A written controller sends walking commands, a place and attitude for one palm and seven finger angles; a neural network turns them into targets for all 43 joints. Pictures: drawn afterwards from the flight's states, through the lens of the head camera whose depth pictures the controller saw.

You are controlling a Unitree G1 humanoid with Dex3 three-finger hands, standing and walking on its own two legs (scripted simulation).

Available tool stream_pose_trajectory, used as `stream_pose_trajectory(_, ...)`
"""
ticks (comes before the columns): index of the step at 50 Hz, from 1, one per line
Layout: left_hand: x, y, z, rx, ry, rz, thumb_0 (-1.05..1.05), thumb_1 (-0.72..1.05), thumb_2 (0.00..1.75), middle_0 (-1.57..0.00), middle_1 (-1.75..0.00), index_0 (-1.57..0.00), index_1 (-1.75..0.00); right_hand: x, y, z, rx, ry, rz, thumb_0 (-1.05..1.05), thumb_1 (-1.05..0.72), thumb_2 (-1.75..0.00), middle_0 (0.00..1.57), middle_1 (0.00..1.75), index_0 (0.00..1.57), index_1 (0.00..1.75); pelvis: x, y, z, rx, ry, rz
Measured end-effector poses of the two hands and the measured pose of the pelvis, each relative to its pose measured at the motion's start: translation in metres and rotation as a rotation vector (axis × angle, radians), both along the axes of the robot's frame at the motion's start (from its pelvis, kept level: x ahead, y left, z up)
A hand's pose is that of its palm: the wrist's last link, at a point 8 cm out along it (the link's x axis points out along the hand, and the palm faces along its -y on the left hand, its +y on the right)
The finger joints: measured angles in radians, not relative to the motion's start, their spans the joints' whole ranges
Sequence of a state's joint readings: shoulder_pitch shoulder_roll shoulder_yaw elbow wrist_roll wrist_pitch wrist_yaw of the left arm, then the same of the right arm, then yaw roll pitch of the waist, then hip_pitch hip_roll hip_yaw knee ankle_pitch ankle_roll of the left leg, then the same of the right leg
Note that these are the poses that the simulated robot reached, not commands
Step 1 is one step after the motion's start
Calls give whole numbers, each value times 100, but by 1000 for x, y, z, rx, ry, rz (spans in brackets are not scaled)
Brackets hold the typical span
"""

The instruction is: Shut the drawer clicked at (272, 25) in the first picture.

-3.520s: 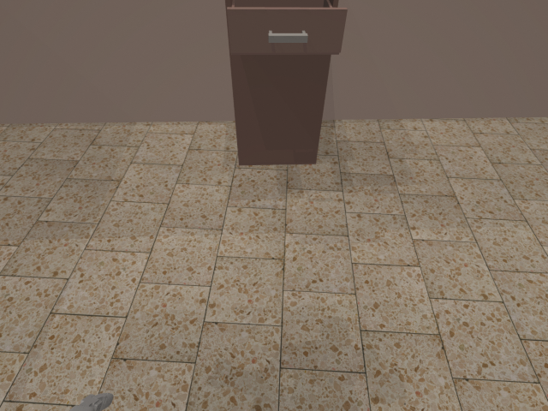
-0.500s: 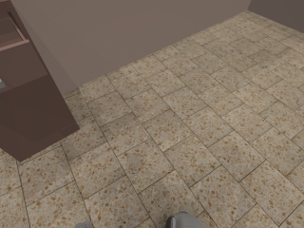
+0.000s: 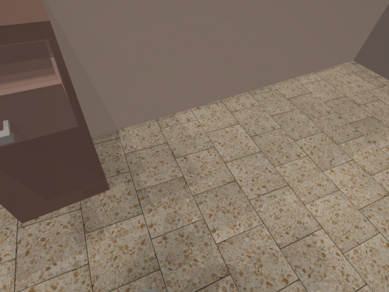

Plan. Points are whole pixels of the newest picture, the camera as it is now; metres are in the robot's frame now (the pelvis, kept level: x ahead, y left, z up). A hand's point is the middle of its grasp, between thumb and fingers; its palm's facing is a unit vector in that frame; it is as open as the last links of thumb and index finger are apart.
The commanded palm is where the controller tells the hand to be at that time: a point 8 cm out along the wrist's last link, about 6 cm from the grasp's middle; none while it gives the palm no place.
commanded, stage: turn to face it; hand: left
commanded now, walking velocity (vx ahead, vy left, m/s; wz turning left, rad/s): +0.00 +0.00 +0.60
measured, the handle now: out of the picture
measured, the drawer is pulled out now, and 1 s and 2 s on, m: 0.26 0.26 0.26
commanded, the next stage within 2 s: take the last steps up to it in 0.80 s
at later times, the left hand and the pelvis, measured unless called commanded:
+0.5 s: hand out of the picture +0.08 +0.20 -0.13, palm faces +0.28 -0.92 -0.26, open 7.4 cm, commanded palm none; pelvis +0.02 -0.03 +0.01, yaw +15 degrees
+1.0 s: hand out of the picture -0.11 +0.16 -0.17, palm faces +0.53 -0.81 -0.23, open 7.4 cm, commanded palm none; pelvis -0.01 -0.02 +0.01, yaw +28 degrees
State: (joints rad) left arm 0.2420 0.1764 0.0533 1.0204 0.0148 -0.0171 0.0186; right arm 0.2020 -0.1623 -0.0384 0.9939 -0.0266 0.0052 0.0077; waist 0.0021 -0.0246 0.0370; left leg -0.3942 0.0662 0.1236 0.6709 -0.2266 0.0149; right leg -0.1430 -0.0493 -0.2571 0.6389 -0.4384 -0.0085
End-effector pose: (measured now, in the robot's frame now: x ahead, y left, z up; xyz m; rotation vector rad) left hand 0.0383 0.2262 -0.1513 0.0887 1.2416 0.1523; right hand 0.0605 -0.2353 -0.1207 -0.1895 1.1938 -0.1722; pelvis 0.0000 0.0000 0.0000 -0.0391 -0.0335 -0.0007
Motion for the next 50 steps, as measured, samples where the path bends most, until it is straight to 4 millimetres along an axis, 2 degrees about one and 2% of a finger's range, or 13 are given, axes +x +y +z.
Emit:
stream_pose_trajectory(4, -7, 15, -2, 4, 69, 37, 0, 91, 90, -20, -30, -20, -30, 23, 11, 4, -9, -14, 37, 1, -92, -90, 20, 30, 20, 30, 7, 10, 1, 10, 8, 18)
stream_pose_trajectory(10, -2, 35, 20, 39, 59, 84, 1, 91, 90, -19, -30, -20, -30, 33, 18, 13, -7, 22, 76, 1, -91, -90, 20, 30, 20, 30, 12, 15, 15, 3, 35, 70)
stream_pose_trajectory(15, 5, 43, 32, 79, 20, 128, 1, 91, 90, -19, -30, -20, -30, 40, 11, 15, -3, 40, 105, 1, -91, -90, 20, 30, 20, 30, 17, 8, 20, -2, 47, 125)
stream_pose_trajectory(20, 17, 35, 42, 109, -39, 162, 1, 91, 90, -19, -30, -20, -30, 46, -8, 12, -2, 56, 138, 1, -91, -90, 20, 30, 20, 30, 17, -8, 20, 0, 50, 187)
stream_pose_trajectory(23, 21, 22, 47, 124, -82, 183, 1, 91, 90, -19, -30, -20, -30, 52, -24, 6, -1, 65, 163, 1, -91, -90, 20, 30, 20, 30, 16, -22, 17, 5, 52, 230)
stream_pose_trajectory(26, 16, 7, 49, 150, -126, 208, 0, 91, 90, -19, -30, -20, -30, 62, -42, -6, 9, 66, 190, 1, -91, -90, 20, 30, 20, 30, 16, -39, 10, 30, 56, 268)
stream_pose_trajectory(31, -15, -18, 59, 152, -95, 276, 0, 91, 90, -20, -30, -20, -30, 85, -54, -2, 5, 59, 262, 1, -91, -90, 20, 30, 20, 30, 16, -50, 17, 39, 36, 345)
stream_pose_trajectory(37, -53, -34, 54, 125, -49, 357, 0, 90, 90, -20, -30, -20, -30, 109, -45, 6, 0, 52, 357, 1, -91, -90, 20, 30, 20, 30, 16, -54, 21, 62, 32, 421)
stream_pose_trajectory(41, -88, -38, 42, 92, 4, 418, 0, 90, 90, -20, -30, -20, -30, 127, -21, 8, -12, 47, 437, 1, -91, -90, 20, 30, 20, 30, 10, -48, 19, 59, 38, 456)
stream_pose_trajectory(46, -145, -31, 17, 44, 101, 507, 0, 90, 90, -20, -30, -20, -30, 149, 27, 9, -26, -28, 540, 1, -91, -90, 20, 30, 20, 30, -1, -28, 6, 27, 45, 495)
stream_pose_trajectory(50, -175, -24, 14, 27, 180, 542, 1, 91, 90, -20, -30, -20, -30, 148, 56, 21, -17, -70, 586, 1, -91, -90, 20, 30, 20, 30, -6, -20, 11, 29, 34, 495)
